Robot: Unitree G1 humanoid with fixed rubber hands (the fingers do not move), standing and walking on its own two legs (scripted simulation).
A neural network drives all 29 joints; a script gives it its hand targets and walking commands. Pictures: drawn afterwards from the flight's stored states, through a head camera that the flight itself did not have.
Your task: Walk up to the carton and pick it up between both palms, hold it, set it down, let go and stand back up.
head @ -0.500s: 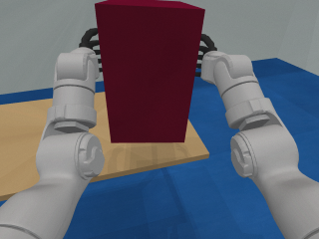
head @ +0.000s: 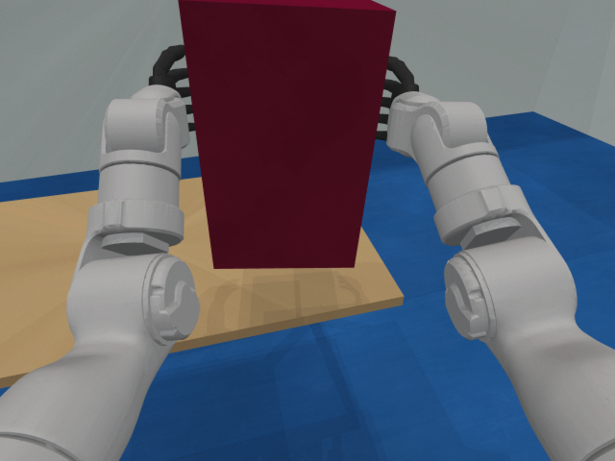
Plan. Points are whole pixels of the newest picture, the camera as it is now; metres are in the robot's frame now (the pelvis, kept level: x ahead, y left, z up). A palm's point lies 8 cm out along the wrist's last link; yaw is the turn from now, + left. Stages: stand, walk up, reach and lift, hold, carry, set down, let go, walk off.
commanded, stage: set down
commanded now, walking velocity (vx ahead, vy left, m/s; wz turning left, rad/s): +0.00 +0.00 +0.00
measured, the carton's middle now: (284, 119) +0.45 +0.00 +0.30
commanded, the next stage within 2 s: none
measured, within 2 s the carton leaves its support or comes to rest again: neither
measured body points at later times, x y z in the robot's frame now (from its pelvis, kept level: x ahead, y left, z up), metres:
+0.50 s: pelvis +0.01 +0.00 +0.00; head -0.04 -0.01 +0.45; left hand +0.45 +0.14 +0.31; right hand +0.44 -0.13 +0.29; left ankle +0.04 +0.13 -0.74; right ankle +0.04 -0.11 -0.74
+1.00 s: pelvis +0.02 +0.00 +0.00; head -0.03 -0.01 +0.45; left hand +0.45 +0.15 +0.30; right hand +0.45 -0.13 +0.28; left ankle +0.04 +0.13 -0.74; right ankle +0.04 -0.11 -0.74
